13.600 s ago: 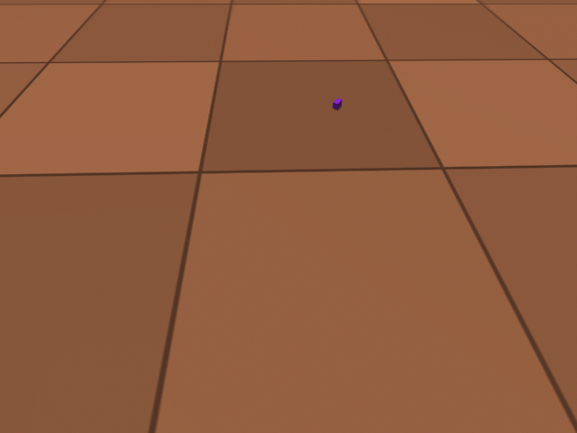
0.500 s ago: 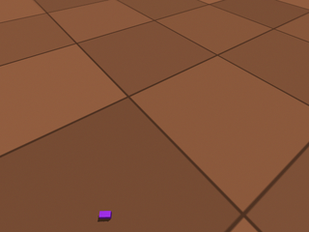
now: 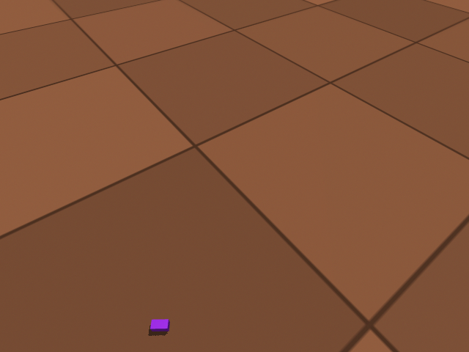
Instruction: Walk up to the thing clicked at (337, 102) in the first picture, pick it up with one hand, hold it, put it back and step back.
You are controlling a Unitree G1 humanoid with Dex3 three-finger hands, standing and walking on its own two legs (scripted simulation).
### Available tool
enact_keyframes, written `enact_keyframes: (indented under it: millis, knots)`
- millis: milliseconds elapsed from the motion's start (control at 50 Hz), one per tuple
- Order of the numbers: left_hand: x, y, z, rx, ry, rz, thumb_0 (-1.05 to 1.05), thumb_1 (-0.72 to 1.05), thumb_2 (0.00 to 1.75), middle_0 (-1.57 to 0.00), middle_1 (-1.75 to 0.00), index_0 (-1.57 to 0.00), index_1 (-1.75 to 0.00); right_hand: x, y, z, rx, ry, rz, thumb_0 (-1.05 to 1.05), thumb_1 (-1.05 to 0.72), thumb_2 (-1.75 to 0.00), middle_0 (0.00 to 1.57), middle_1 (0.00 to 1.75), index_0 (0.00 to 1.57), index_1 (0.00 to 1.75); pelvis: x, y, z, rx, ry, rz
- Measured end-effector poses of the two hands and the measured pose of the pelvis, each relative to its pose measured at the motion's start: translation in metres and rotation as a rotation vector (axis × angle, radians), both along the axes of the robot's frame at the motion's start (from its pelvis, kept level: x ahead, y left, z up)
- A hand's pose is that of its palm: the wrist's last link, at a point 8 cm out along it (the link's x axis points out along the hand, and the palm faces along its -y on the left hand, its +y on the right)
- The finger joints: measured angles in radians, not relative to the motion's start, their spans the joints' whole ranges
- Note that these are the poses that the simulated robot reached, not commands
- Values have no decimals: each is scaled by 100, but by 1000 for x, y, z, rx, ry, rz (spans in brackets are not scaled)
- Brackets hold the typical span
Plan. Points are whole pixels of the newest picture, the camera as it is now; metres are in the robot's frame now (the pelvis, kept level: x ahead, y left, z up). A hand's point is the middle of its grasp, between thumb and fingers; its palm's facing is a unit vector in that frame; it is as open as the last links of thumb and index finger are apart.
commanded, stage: stand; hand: left
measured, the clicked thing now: (160, 325) +0.38 +0.28 -0.77
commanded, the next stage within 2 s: walk up in 0.28 s
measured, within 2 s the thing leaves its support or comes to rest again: neither
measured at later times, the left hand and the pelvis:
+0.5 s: hand out of the picture +0.06 +0.30 -0.15, palm faces +0.00 -0.90 -0.43, open 7.4 cm; pelvis -0.02 +0.03 -0.01, yaw +0 degrees
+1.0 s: hand out of the picture +0.03 +0.33 -0.18, palm faces +0.00 -0.92 -0.39, open 7.4 cm; pelvis -0.05 +0.06 -0.03, yaw +2 degrees
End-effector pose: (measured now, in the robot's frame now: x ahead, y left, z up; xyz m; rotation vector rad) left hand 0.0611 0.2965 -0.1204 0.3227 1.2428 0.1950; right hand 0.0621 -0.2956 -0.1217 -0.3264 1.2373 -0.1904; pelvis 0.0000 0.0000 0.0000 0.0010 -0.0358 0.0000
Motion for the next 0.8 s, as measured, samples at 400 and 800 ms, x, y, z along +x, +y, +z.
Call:
enact_keyframes:
  millis: [400, 800]
  knots:
    - [-2, 15, 3, 43, -40, 24, 0, 90, 90, -20, -30, -20, -30, 5, -7, -1, -23, 14, 3, 0, -91, -90, 20, 30, 20, 30, -9, 7, -5, -8, -1, -10]
    - [-27, 108, -21, 19, -19, 85, 0, 91, 90, -20, -30, -20, -30, -25, 78, -2, -52, 13, 51, 0, -90, -90, 20, 30, 20, 30, -31, 76, -20, 6, -2, 52]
